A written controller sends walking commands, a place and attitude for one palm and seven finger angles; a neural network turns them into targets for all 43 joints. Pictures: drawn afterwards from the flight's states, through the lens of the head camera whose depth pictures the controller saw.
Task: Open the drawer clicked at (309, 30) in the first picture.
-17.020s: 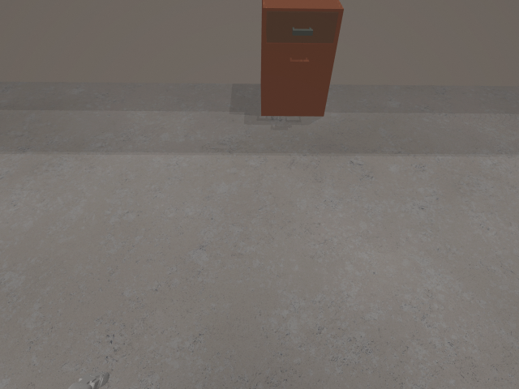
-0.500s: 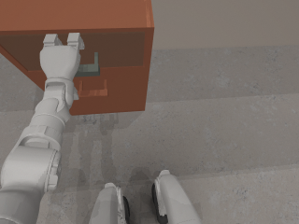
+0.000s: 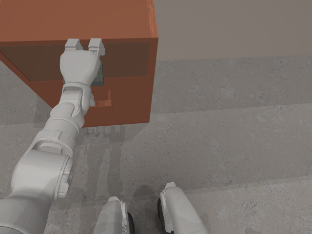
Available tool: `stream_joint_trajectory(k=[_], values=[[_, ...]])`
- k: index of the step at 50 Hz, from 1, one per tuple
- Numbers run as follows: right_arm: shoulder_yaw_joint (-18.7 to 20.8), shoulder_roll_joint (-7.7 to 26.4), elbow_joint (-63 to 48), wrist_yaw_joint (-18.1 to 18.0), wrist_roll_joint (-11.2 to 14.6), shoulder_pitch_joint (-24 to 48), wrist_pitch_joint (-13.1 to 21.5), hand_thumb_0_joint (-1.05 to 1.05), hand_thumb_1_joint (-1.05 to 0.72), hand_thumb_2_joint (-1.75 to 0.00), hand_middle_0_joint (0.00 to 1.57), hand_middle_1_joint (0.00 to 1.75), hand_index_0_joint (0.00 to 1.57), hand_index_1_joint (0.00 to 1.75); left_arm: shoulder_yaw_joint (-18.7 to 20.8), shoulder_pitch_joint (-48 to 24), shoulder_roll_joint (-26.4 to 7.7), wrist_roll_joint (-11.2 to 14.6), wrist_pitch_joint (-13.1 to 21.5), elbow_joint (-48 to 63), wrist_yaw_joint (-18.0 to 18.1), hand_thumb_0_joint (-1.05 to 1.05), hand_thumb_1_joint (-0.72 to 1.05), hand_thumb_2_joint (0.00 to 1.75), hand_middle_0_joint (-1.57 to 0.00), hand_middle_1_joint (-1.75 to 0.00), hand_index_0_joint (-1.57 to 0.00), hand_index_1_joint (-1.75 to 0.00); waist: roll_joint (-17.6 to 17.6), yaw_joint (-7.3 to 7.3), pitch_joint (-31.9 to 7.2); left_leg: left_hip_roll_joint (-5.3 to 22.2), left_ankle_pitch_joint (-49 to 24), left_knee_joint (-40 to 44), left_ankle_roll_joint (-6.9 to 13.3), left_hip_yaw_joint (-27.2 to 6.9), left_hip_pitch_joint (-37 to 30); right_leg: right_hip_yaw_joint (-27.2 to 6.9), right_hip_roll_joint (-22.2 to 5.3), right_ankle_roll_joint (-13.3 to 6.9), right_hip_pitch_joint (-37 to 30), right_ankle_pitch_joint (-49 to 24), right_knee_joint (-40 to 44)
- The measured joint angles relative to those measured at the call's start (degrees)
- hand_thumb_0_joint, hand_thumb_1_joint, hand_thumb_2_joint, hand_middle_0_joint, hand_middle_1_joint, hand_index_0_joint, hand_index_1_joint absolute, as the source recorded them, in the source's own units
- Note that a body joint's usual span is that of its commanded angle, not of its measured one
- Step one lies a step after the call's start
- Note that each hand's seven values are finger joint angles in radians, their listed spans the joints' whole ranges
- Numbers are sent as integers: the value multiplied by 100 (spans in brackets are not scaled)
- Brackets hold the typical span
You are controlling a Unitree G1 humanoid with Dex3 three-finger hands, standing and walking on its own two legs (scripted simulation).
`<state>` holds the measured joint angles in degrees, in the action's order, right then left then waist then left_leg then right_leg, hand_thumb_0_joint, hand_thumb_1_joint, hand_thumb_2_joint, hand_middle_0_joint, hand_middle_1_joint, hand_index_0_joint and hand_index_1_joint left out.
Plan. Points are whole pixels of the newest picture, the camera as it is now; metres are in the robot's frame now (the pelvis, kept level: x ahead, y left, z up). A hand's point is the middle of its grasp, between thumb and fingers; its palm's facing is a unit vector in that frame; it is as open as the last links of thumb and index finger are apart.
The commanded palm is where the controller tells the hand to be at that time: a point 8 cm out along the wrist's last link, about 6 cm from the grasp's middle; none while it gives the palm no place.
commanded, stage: move the hooked fingers above the handle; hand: left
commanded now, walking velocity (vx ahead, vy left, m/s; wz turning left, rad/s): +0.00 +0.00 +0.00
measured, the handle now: (84, 73) +0.58 +0.14 -0.07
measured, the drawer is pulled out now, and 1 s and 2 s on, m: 0.00 0.00 0.00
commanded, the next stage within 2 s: lift the fingers back up to retry in 0.64 s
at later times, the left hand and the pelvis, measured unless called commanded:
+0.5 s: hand (91, 71) +0.54 +0.10 +0.00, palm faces +0.05 -0.14 -0.99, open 13.9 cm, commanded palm +0.51 +0.16 +0.04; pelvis +0.00 +0.00 +0.00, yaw +0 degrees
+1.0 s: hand (87, 68) +0.54 +0.11 +0.01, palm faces +0.04 -0.13 -0.99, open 13.9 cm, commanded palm +0.51 +0.14 +0.04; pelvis +0.01 +0.00 +0.01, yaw +1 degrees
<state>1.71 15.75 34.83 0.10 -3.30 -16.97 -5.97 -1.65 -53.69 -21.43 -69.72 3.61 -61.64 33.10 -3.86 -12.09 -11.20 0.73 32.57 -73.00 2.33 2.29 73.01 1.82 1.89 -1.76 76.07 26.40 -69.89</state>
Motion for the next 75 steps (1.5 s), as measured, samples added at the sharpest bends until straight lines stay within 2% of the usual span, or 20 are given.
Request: stream_joint_trajectory(k=[4, 9, 13, 17, 21, 24, 27, 29, 33, 36, 39, 42, 47, 51, 54, 58, 63, 69, 73, 75], values=[[-78, -100, 82, 32, 128, 184, -92, 0, -91, -90, 20, 30, 20, 30, 127, 51, -190, 166, -860, -118, 167, 1, -49, 30, -37, -125, -32, -120, -37, 107, 317, -20, -124, 129, 27, 116, -35, -117, -14, 41, 20, -114, 60], [-168, -313, 288, -20, 269, 120, 54, 0, -91, -90, 20, 30, 20, 30, 92, 38, -551, 906, -1257, -288, -765, 0, -49, 30, -35, -123, -32, -120, -61, 264, 390, -80, -376, 627, 17, 58, -397, -77, -64, 39, -376, -306, 531], [-115, -377, 579, -37, 229, -172, 268, 0, -91, -90, 21, 30, 20, 30, -877, -179, -431, 1199, -865, -276, -1573, 0, -49, 30, -34, -121, -32, -120, -7, 388, 169, -153, -430, 860, -29, -178, -759, 141, -137, 1, -860, -287, 825], [-106, -274, 663, -30, 154, -274, 265, 0, -91, -90, 21, 30, 20, 30, -1182, -459, -59, 1019, -110, -540, -1853, 0, -49, 30, -33, -120, -32, -120, 90, 210, -82, -157, -299, 732, -49, -328, -831, 289, -140, -28, -1016, -161, 791], [-59, -74, 369, -30, 46, -228, 164, 0, -91, -90, 21, 30, 20, 30, -524, -443, 125, 632, 343, -581, -1430, 0, -49, 30, -32, -120, -32, -120, 66, -89, -254, -74, -95, 339, -26, -270, -453, 245, -64, -31, -617, -40, 459], [3, 36, 113, -35, -18, -222, 40, 0, -91, -90, 20, 30, 20, 30, -126, -200, 158, 279, 307, -229, -612, 0, -49, 30, -37, -125, -32, -120, 6, -83, -223, -30, 5, 69, 19, -143, -141, 131, -27, 6, -245, 6, 176], [-15, 31, 34, -8, 2, -74, -70, 0, -91, -90, 20, 30, 20, 30, -48, -79, 28, -24, -239, -133, 31, 1, -49, 30, -38, -127, -31, -120, -5, -25, -44, -14, 16, -68, 58, 8, 37, -10, -14, 57, 11, -7, -20], [-57, -21, 48, 14, 67, 65, -88, 0, -91, -90, 20, 30, 20, 30, -33, -69, -115, -17, -730, -266, 234, 1, -49, 30, -37, -126, -31, -120, -32, 20, 153, -21, -38, -51, 77, 67, 71, -68, -20, 85, 70, -61, -31], [-156, -203, 129, 17, 217, 207, -46, 0, -91, -90, 20, 30, 20, 30, 218, 17, -424, 574, -1250, -288, -253, 1, -49, 30, -35, -123, -32, -120, -58, 165, 431, -54, -243, 254, 80, 114, -73, -122, -47, 98, -56, -236, 225], [-135, -351, 316, -10, 257, 73, 101, 0, -91, -90, 20, 30, 20, 30, -154, 63, -518, 1093, -1274, -116, -1013, 0, -49, 30, -34, -122, -32, -120, -48, 332, 369, -116, -386, 579, 55, 26, -335, -49, -103, 82, -359, -319, 532], [-129, -402, 578, -38, 223, -118, 251, 0, -91, -90, 21, 30, 20, 30, -842, -74, -378, 1224, -870, -99, -1573, 0, -49, 30, -34, -121, -32, -120, -13, 437, 191, -170, -413, 750, 16, -161, -626, 125, -156, 50, -746, -292, 752], [-136, -369, 683, -66, 166, -219, 286, 0, -91, -90, 21, 30, 20, 30, -1121, -282, -159, 1043, -240, -243, -1798, 0, -49, 30, -33, -120, -32, -120, 70, 329, -18, -183, -332, 722, -11, -292, -770, 252, -167, 17, -953, -197, 779], [-81, -137, 389, -36, 60, -206, 168, 0, -91, -90, 21, 30, 20, 30, -566, -433, 79, 616, 248, -554, -1292, 0, -49, 30, -32, -120, -32, -120, 55, -32, -263, -94, -93, 344, -8, -273, -490, 244, -82, -10, -665, -36, 472], [11, 11, 112, 27, -14, -196, 21, 0, -91, -90, 20, 30, 20, 30, -204, -211, 180, 207, -52, -304, -319, 0, -49, 30, -37, -128, -32, -120, -17, 3, -217, -43, -7, 112, 36, -109, -189, 93, -37, 31, -279, -4, 200], [-5, 4, 94, 86, 24, -42, -53, 0, -91, -90, 20, 30, 20, 30, -171, -201, 104, 49, -669, -498, 36, 1, -49, 30, -36, -128, -31, -120, -45, 28, -13, -35, -32, 71, 59, 3, -95, -14, -29, 64, -125, -38, 105], [-52, -144, 140, 102, 138, 79, -24, 0, -91, -90, 20, 30, 20, 30, -9, -112, -69, 434, -1188, -484, -204, 1, -49, 30, -35, -125, -32, -120, -65, 89, 286, -50, -184, 274, 56, 69, -162, -83, -39, 74, -156, -171, 250], [-85, -338, 406, 22, 188, -111, 129, 0, -91, -90, 20, 30, 20, 30, -280, 47, -192, 895, -957, -128, -977, 0, -49, 30, -34, -122, -32, -120, -54, 246, 209, -94, -343, 676, 3, -26, -509, -6, -76, 32, -534, -261, 619], [-138, -285, 565, -22, 146, -314, 200, 0, -91, -90, 21, 30, 20, 30, -622, -305, -181, 687, -356, -633, -1145, 0, -49, 30, -33, -120, -32, -120, -27, 144, -86, -72, -231, 670, -61, -222, -743, 183, -53, -44, -854, -138, 700], [-109, -143, 379, 22, 114, -303, 153, 0, -91, -90, 21, 30, 20, 30, -381, -376, -192, 605, -304, -861, -1037, 0, -49, 30, -32, -120, -32, -120, -17, -4, -125, -15, -129, 506, -63, -198, -605, 165, 2, -60, -701, -82, 564], [-62, -83, 267, 24, 94, -329, 116, 0, -91, -90, 21, 30, 20, 30, -226, -219, -189, 511, -281, -630, -839, 0, -49, 30, -32, -121, -32, -122, -9, 29, -112, 2, -103, 443, -52, -147, -522, 118, 18, -52, -590, -73, 487]])
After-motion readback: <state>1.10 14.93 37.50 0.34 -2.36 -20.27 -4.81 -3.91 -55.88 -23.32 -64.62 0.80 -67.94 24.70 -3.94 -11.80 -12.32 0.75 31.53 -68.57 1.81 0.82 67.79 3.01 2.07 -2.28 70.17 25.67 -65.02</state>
